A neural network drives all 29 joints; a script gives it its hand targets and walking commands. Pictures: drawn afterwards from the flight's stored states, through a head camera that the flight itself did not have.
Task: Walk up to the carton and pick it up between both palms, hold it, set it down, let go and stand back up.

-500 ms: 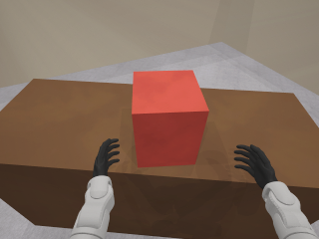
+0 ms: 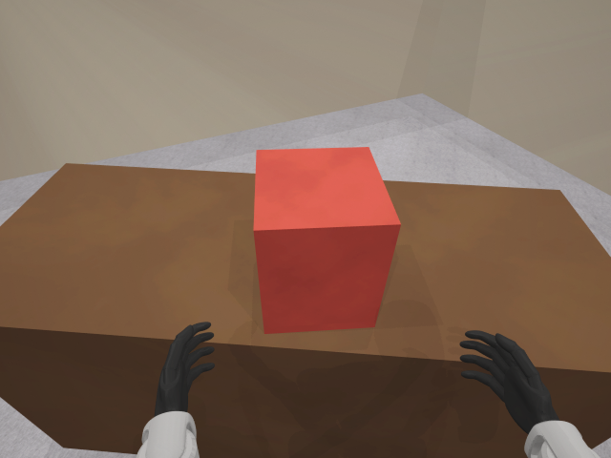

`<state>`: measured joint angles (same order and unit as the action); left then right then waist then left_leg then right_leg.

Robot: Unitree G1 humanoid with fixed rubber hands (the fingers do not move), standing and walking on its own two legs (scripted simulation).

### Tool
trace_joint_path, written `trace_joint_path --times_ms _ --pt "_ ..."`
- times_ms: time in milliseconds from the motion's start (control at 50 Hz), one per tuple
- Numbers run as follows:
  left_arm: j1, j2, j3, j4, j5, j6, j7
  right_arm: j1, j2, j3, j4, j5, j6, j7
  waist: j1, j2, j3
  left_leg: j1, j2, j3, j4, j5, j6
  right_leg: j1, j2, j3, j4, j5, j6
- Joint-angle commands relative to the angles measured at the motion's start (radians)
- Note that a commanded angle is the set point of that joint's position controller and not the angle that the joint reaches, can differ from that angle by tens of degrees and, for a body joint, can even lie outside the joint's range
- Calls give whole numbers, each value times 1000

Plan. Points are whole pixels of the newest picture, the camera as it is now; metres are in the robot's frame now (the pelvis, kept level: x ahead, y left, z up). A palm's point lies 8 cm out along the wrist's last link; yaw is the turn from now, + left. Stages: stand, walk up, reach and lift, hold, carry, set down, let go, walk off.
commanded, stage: set down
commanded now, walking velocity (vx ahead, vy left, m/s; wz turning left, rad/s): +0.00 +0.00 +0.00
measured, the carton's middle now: (316, 240) +0.48 +0.01 +0.02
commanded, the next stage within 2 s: let go in 1.84 s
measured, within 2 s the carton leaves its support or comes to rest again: neither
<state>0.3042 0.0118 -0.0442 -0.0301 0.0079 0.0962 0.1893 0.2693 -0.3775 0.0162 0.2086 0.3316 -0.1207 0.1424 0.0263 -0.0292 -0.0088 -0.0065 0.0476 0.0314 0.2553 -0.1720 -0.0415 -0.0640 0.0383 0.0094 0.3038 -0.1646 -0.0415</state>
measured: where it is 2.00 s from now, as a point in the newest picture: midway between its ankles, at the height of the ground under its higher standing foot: outside the picture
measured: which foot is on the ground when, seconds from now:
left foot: down 0.00-1.00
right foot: down 0.00-1.00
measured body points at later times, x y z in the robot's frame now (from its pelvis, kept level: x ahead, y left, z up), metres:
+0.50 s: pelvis +0.00 +0.01 +0.00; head -0.01 +0.02 +0.45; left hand +0.20 +0.19 -0.01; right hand +0.20 -0.24 +0.00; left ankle -0.02 +0.15 -0.75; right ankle +0.00 -0.09 -0.75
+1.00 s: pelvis +0.02 +0.02 +0.00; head +0.01 +0.03 +0.45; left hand +0.18 +0.23 -0.04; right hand +0.18 -0.22 -0.04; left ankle -0.02 +0.15 -0.75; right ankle +0.01 -0.09 -0.75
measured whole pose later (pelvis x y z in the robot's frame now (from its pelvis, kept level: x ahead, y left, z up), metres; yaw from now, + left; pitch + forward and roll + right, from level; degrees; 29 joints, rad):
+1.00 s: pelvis +0.02 +0.02 +0.00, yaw -1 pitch -2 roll +0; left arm 0.39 0.11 -0.02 0.17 0.00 0.05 0.11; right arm 0.37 -0.28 -0.01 0.36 0.18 -0.17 0.13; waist 0.03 -0.02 0.02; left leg -0.03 0.04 0.05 0.29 -0.21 -0.02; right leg -0.06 0.03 0.03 0.27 -0.17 -0.02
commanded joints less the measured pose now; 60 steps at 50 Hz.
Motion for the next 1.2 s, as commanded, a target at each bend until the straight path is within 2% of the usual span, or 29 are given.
trace_joint_path --times_ms 0,60,100,140,160,180,200,240,300,360,380,400,420,480,520,580,600,620,720,800,860,880,900,920,980,1000,1040,1080,1180 --pt "-26 25 -2 -180 9 -40 6 -41 -137 -90 -215 -10 -33 6 1 -60 18 7 -52 3 -24 140 29 -48 -6 37 -64 89 -6" --pt "-66 47 10 -168 -1 -49 12 -49 -86 -92 -242 -37 -12 9 20 -49 61 -26 -53 11 -35 34 37 -92 -23 58 -89 -62 -14" --pt "-95 41 -10 -130 -13 -46 15 -69 -70 -89 -209 -52 2 13 14 -33 74 -38 -50 10 -31 -43 39 -132 -30 61 -94 -155 -21" --pt "-89 45 -21 -161 -33 -55 26 -55 -87 -121 -240 -51 2 20 18 -38 42 -35 -47 10 -32 -59 35 -134 -30 59 -88 -185 -15" --pt "-101 52 -25 -222 -45 -58 39 -73 -111 -135 -246 -49 -3 30 15 -2 -10 -21 -41 5 -25 -37 29 -142 -19 40 -73 -161 -21" --pt "-81 63 -36 -158 -44 -46 26 -55 -97 -143 -238 -69 -2 20 -2 -38 7 -34 -47 13 -25 -60 37 -142 -25 43 -81 -171 -16" --pt "-94 61 -46 -188 -48 -46 31 -65 -104 -145 -222 -65 0 24 -6 -5 -27 -21 -45 8 -22 -47 31 -146 -25 40 -77 -160 -16" --pt "-72 55 -37 -95 -31 -26 19 -38 -98 -140 -150 -78 9 24 -12 -19 15 -18 -44 17 -26 -44 35 -160 -24 41 -85 -150 -16" --pt "-64 56 -26 -66 -10 -7 8 -42 -101 -130 -131 -78 19 25 4 -17 10 -21 -45 16 -29 -21 30 -139 -17 28 -85 -127 -21" --pt "-36 71 -10 -98 -13 -14 -3 -23 -107 -132 -162 -77 9 26 10 -71 -31 -14 -46 18 -17 70 33 -99 -5 23 -73 -34 -6" --pt "-18 67 -12 -41 1 -13 -8 -8 -107 -119 -119 -86 16 25 11 -60 -1 -6 -47 21 -18 79 28 -104 -5 19 -72 -15 -6" --pt "-2 75 -4 -43 3 -23 -13 12 -98 -116 -125 -92 10 21 13 -92 -14 -13 -50 22 -12 112 32 -79 -8 26 -68 27 1" --pt "-4 67 1 -56 12 -24 -12 13 -105 -123 -105 -85 6 28 6 -53 -31 0 -49 19 -11 131 22 -78 -4 21 -67 47 -9" --pt "32 82 6 -84 2 -54 -26 50 -100 -119 -136 -85 -25 15 -2 -77 -32 -21 -60 23 0 193 21 -16 -6 33 -56 181 3" --pt "31 94 15 -71 2 -70 -35 64 -78 -116 -118 -86 -39 9 -14 -54 -51 -13 -61 24 9 200 18 -9 -15 37 -55 207 9" --pt "72 93 22 -43 12 -81 -44 100 -69 -90 -78 -85 -56 5 -2 -23 -32 1 -65 20 14 244 6 -11 -8 37 -55 257 3" --pt "63 98 20 -95 6 -87 -38 85 -69 -92 -91 -77 -68 9 -2 6 -56 6 -62 22 16 268 0 -18 -6 26 -54 253 -1" --pt "76 107 23 -57 2 -94 -50 100 -58 -85 -87 -89 -73 -3 -6 -11 -42 9 -61 21 24 266 0 -13 -9 28 -52 282 4" --pt "95 109 18 -56 4 -96 -55 110 -44 -85 -60 -95 -92 -3 6 33 -38 24 -59 26 27 290 -7 -31 0 17 -66 239 -7" --pt "95 117 32 30 -1 -94 -71 90 -49 -84 -34 -125 -97 -18 1 -27 0 3 -53 14 26 270 2 -24 1 22 -67 236 -5" --pt "83 126 43 82 13 -82 -80 95 -22 -68 37 -131 -88 -16 3 -12 11 -7 -55 26 26 237 4 -22 -8 23 -69 192 -5" --pt "59 134 42 26 -2 -87 -75 73 -40 -93 2 -138 -92 -14 9 -7 -12 14 -51 30 27 238 0 -39 2 9 -68 160 -3" --pt "66 146 44 86 -3 -78 -85 74 -36 -83 26 -154 -85 -23 7 -23 6 11 -51 28 30 236 3 -38 -3 13 -68 171 -3" --pt "60 142 49 48 -1 -79 -81 77 -35 -83 29 -152 -83 -20 12 1 -7 17 -49 31 30 255 -2 -28 -1 12 -70 171 -5" --pt "41 150 37 56 -15 -80 -79 49 -33 -97 41 -166 -92 -23 16 -9 -8 2 -40 20 30 243 1 -49 4 6 -62 146 -5" --pt "38 156 47 100 -15 -74 -88 55 -20 -92 60 -172 -89 -24 12 -38 4 8 -44 27 37 244 7 -47 5 1 -69 145 -1" --pt "30 156 24 99 -23 -65 -89 42 -21 -88 71 -175 -91 -26 -1 4 -14 -5 -47 28 46 241 4 -39 -10 10 -63 169 -4" --pt "19 161 35 100 -10 -60 -91 29 -12 -90 102 -186 -91 -26 10 29 -10 3 -40 28 47 239 -2 -55 -7 2 -64 128 -9" --pt "-32 182 37 170 -19 -32 -106 7 13 -80 150 -202 -69 -37 6 12 30 -23 -47 42 46 157 10 -69 -16 7 -66 56 3"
